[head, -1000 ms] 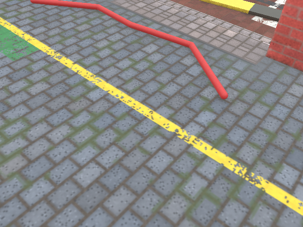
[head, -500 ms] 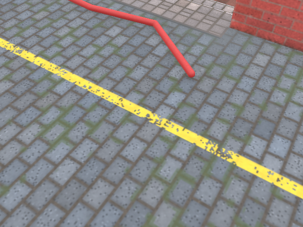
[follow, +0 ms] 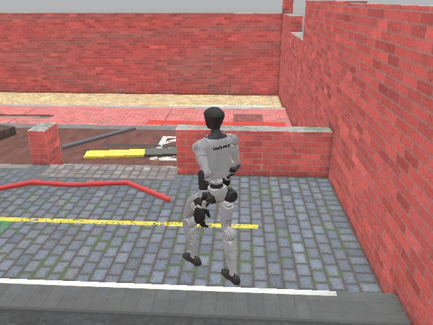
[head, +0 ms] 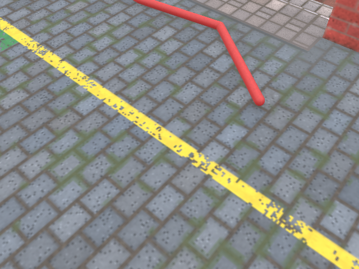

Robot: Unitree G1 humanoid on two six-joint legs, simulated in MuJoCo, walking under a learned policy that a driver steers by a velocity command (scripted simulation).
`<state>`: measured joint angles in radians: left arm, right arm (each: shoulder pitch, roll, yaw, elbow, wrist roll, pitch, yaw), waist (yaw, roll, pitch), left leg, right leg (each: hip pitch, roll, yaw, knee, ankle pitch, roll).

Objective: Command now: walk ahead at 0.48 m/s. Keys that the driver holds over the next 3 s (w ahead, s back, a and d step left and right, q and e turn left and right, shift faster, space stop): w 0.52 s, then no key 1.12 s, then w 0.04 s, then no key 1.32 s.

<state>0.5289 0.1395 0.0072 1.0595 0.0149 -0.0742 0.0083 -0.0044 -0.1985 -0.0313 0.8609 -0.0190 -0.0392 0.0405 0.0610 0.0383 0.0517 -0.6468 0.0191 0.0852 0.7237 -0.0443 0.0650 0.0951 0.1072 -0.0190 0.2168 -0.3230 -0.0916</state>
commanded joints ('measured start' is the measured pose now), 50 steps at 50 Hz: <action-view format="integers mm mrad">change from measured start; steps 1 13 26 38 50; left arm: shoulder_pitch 43 -91 -564 -297 -249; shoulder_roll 143 103 113 128 153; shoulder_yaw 20 30 21 28 10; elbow -23 -100 -255 -138 -77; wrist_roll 7 28 10 -10 9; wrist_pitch -6 29 42 4 37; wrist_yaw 11 -19 -35 -5 14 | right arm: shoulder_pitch -95 228 521 461 320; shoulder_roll -42 -68 -108 -59 -30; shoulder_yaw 3 -25 -18 -15 4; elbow -71 75 172 168 188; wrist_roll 9 13 9 8 1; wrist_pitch -19 -60 -66 -28 64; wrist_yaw -1 -40 -52 -70 -75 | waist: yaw -36 -18 -125 -58 -77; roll -87 -35 18 -73 -148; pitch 60 -2 52 -121 -42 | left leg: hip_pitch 41 463 655 183 445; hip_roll -35 198 141 -18 2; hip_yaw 15 -361 -174 -162 -80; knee -115 -553 -576 471 -75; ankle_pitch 2 -8 258 -426 -280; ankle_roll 37 196 124 -29 -54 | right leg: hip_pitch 13 -589 -733 -134 -434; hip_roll -302 -179 -177 -425 -303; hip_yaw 113 73 -42 228 150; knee -35 973 458 125 -25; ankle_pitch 838 14 332 979 50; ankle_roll -48 15 69 -186 -96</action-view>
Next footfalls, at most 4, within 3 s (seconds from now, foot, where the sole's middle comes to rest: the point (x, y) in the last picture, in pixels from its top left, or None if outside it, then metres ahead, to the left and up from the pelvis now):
0.12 left None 0.24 0.05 -0.77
0.66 right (232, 251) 0.53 -0.11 -0.77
1.08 left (177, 258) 0.50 0.09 -0.77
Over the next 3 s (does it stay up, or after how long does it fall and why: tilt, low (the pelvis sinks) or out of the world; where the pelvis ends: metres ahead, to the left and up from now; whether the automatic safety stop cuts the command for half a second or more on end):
stays up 0.49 -0.01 0.01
